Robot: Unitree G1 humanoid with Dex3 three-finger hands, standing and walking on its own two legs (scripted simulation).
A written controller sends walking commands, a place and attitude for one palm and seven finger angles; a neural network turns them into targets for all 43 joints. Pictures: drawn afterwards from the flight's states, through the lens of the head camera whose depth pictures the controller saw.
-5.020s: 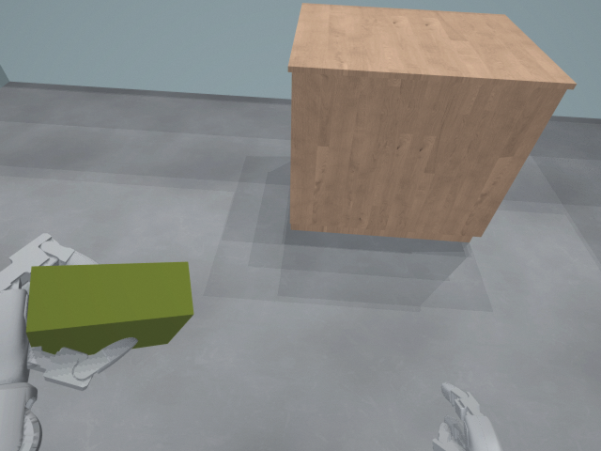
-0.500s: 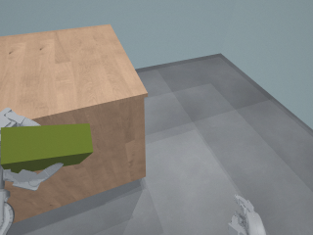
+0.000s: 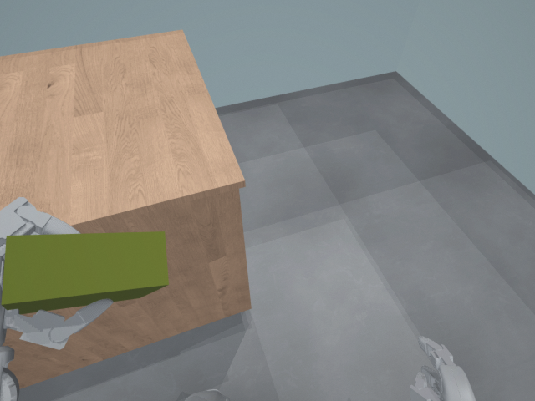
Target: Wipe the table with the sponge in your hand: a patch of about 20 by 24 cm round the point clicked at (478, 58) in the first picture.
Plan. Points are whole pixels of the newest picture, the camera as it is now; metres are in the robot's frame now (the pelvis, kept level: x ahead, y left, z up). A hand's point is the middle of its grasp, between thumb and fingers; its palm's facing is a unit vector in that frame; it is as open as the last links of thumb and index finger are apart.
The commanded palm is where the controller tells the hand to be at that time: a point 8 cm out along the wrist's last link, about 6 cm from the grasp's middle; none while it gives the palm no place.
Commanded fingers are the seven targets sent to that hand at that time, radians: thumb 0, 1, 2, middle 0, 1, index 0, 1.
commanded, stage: take the last steps up to it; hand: left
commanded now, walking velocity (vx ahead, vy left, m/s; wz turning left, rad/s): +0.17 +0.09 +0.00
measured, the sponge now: (111, 271) +0.23 +0.19 +0.15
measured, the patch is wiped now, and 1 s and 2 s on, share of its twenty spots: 0.00 0.00 0.00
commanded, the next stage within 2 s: come to a stop and stand still in 0.32 s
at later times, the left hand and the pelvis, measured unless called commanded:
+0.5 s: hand (89, 219) +0.28 +0.23 +0.17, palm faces +0.41 -0.80 -0.44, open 9.9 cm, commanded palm +0.22 +0.27 +0.18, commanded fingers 0.00 0.10 1.30 -1.20 -1.60 -1.20 -1.60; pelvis +0.06 -0.01 +0.00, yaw +0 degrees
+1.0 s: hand (96, 237) +0.26 +0.21 +0.16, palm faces +0.36 -0.84 -0.42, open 9.9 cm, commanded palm +0.22 +0.26 +0.18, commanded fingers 0.00 0.10 1.30 -1.20 -1.60 -1.20 -1.60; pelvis +0.05 -0.02 +0.00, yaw -1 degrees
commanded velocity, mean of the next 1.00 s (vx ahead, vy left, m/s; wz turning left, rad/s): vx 0.03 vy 0.02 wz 0.00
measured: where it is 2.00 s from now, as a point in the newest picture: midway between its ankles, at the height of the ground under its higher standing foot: outside the picture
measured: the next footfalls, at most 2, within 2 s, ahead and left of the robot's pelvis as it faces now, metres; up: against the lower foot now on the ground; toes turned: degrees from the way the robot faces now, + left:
left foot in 0.04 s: +0.11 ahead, +0.13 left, +0.00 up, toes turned +8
right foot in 0.34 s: +0.10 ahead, -0.10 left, +0.00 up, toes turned -6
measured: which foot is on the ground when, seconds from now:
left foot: up 0.00-0.02, down 0.04-0.36, up 0.38-0.62, down 0.64-1.00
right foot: down 0.00-0.06, up 0.08-0.32, down 0.34-1.00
